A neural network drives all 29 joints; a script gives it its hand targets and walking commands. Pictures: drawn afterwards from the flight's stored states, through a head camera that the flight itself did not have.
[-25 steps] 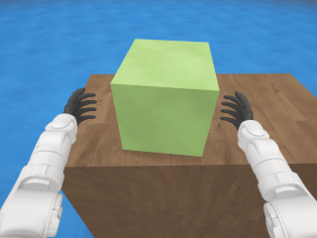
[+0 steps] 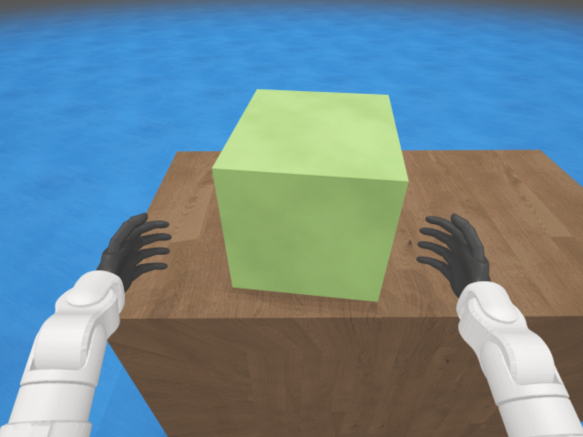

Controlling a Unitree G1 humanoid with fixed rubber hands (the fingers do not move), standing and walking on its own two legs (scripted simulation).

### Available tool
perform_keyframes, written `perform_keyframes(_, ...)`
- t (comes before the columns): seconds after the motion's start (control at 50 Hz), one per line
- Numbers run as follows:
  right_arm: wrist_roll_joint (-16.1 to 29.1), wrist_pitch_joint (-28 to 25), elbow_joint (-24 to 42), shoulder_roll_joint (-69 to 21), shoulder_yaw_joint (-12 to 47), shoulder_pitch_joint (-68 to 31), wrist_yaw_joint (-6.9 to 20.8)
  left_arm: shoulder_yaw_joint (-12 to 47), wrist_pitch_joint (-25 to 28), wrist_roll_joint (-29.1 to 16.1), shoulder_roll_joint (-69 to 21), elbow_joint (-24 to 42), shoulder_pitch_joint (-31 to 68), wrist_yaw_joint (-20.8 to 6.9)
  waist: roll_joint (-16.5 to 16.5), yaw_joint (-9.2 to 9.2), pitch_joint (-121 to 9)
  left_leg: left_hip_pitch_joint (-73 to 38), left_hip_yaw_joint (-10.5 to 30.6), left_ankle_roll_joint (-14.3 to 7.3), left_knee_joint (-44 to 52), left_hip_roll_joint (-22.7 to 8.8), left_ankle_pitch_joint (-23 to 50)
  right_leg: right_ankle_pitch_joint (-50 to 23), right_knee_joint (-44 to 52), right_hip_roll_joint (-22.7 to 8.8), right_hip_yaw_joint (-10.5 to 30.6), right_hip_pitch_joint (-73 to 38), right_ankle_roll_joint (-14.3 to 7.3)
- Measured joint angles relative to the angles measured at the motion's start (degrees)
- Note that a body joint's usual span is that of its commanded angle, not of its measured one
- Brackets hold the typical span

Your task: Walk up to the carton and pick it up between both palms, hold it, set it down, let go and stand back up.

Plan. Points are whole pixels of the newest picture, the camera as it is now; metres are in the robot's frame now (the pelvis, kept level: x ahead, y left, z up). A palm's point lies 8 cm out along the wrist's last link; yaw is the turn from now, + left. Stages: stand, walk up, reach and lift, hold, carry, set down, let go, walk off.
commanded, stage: set down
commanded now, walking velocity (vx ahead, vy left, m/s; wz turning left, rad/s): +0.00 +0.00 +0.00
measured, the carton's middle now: (313, 187) +0.54 -0.03 +0.11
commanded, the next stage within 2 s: none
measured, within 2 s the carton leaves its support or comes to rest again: neither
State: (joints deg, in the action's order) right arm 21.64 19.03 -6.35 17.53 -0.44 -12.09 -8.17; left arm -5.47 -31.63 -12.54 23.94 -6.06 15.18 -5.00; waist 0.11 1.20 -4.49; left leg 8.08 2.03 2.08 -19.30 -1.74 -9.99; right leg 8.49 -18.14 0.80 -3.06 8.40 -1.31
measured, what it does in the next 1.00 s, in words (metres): stands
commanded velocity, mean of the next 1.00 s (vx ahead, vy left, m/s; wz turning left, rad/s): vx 0.00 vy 0.00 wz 0.00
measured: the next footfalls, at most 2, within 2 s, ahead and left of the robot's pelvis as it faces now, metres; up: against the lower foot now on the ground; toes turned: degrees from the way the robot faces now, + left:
none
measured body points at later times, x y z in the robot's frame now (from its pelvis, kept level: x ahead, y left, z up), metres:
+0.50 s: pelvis -0.01 +0.00 +0.00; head -0.06 +0.00 +0.45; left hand +0.23 +0.25 +0.11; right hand +0.25 -0.22 +0.12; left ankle +0.01 +0.14 -0.75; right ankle +0.02 -0.10 -0.75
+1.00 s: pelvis +0.02 +0.00 +0.00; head +0.01 +0.00 +0.45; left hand +0.22 +0.24 +0.06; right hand +0.23 -0.22 +0.07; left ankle +0.01 +0.14 -0.75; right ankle +0.02 -0.10 -0.75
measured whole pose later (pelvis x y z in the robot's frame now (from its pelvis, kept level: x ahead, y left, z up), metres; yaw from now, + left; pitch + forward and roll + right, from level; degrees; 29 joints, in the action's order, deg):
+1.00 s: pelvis +0.02 +0.00 +0.00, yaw +0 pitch -1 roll +0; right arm 18.5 27.0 25.2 16.6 -3.1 24.6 -7.8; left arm -5.8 -26.0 -15.6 21.1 17.4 -19.1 -4.3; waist 0.1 -2.4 -0.2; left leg 5.1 2.0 2.0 -16.2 -1.4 -10.1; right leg 10.1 -17.6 0.5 -3.1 6.5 -1.4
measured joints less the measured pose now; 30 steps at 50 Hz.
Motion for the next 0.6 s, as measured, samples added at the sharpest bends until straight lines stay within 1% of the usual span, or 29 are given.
perform_keyframes(0.08,0.00,2.16,5.80,0.00,-1.85,4.47,0.00,-0.10,-1.67,0.01,-0.08,3.92,-3.32,0.70,0.00,-0.27,0.01,-0.52,0.00,-0.08,0.00,0.07,0.20,-0.17,0.00,-0.07,0.00,-0.53,0.01)
perform_keyframes(0.16,0.00,4.03,11.10,-0.01,-3.18,8.17,0.00,-0.24,-2.41,0.00,-0.24,7.66,-5.84,1.35,0.00,-1.09,0.08,-0.79,0.01,-0.08,0.03,0.07,0.48,-0.42,0.00,-0.07,-0.01,-0.78,0.01)
perform_keyframes(0.3,0.00,7.37,16.65,-0.01,-3.92,12.46,0.00,-0.29,-2.61,-0.04,-0.40,11.33,-10.10,1.42,0.00,-2.76,0.10,-1.38,0.01,-0.08,0.17,0.08,0.72,-0.57,0.00,-0.07,0.00,-1.31,0.01)
perform_keyframes(0.4,-0.01,8.34,20.11,-0.01,-4.72,16.38,0.00,-0.28,-1.52,-0.54,-0.67,15.65,-16.01,1.41,0.00,-3.37,0.38,-2.04,0.00,-0.08,0.49,0.14,0.72,-0.41,0.00,-0.14,0.00,-1.83,0.01)
perform_keyframes(0.6,0.00,8.65,27.65,-0.42,-5.10,27.48,0.01,-0.29,2.44,-3.18,-1.21,22.20,-27.03,1.42,0.00,-3.76,1.40,-2.52,0.00,-0.08,1.45,0.19,0.71,0.14,0.01,-0.20,0.00,-1.87,-0.08)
